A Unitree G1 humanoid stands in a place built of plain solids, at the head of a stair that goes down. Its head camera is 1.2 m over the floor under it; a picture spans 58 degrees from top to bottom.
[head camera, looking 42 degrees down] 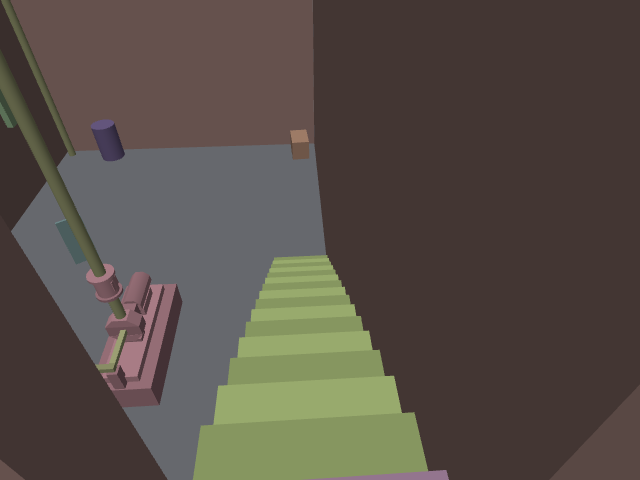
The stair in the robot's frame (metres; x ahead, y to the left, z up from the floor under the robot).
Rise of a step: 0.18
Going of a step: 0.24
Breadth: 0.70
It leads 4 degrees to the left of straight ahead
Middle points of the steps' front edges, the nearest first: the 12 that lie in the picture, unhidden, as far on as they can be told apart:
0.66 0.04 -0.18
0.91 0.05 -0.37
1.15 0.07 -0.55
1.39 0.08 -0.74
1.64 0.10 -0.92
1.88 0.11 -1.11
2.13 0.13 -1.29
2.37 0.14 -1.48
2.62 0.16 -1.66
2.86 0.18 -1.84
3.11 0.19 -2.03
3.35 0.21 -2.21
